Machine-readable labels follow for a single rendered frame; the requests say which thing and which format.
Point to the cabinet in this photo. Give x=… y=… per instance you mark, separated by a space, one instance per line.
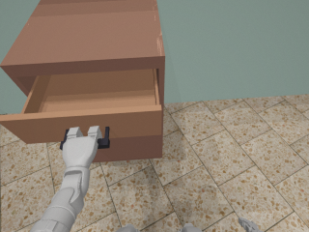
x=93 y=36

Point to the left robot shin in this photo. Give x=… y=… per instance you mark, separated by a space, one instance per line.
x=129 y=225

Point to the right robot shin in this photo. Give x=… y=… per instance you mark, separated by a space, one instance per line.
x=188 y=224

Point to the drawer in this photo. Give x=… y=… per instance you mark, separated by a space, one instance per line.
x=125 y=101

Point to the robot left forearm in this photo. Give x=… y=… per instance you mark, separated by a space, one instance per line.
x=66 y=203

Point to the handle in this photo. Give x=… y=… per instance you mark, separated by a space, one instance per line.
x=103 y=143

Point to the robot shin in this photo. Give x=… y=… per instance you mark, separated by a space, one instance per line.
x=188 y=224
x=129 y=225

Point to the robot left hand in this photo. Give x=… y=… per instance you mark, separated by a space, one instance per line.
x=80 y=150

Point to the robot right hand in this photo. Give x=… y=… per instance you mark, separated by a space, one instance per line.
x=249 y=226

